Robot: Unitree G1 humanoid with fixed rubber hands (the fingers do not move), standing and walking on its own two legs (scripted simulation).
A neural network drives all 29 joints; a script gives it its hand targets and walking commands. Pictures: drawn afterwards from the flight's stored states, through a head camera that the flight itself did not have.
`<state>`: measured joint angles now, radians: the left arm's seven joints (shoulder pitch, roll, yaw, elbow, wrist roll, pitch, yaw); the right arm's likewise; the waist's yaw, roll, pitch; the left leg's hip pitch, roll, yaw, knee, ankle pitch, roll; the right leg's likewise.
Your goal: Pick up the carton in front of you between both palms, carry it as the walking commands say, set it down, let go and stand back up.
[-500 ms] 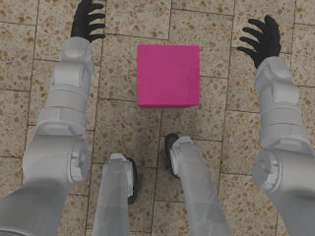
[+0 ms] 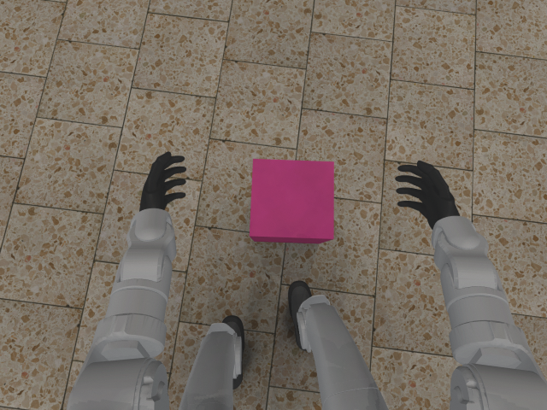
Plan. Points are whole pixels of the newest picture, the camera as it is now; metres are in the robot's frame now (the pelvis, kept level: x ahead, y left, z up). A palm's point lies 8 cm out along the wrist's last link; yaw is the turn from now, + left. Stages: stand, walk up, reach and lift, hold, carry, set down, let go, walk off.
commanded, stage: let go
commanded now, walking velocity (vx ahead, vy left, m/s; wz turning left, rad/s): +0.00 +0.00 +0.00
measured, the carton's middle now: (289, 205) +0.44 -0.10 -0.57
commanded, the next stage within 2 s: stand in 1.04 s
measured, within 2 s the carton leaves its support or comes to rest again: neither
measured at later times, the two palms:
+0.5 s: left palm (51, 326) +0.26 +0.23 -0.01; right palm (469, 327) +0.20 -0.22 +0.00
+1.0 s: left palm (14, 358) +0.24 +0.26 +0.00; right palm (464, 316) +0.21 -0.21 +0.01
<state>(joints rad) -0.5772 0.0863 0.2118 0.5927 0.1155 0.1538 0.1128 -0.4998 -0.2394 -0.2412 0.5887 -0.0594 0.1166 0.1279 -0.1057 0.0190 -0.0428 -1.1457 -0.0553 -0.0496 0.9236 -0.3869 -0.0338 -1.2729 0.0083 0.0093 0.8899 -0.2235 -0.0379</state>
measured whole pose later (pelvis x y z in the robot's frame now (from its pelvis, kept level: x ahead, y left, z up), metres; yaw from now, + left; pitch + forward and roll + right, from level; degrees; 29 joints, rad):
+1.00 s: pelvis +0.07 +0.04 +0.07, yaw -3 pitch -3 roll -1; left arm 0.22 0.20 0.02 0.47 0.00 0.08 -0.02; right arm 0.23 -0.24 -0.04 0.39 -0.03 0.20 0.03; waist 0.00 0.03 0.07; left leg -0.06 -0.02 -0.04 0.49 -0.37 0.03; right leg -0.19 0.03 0.03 0.46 -0.22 0.01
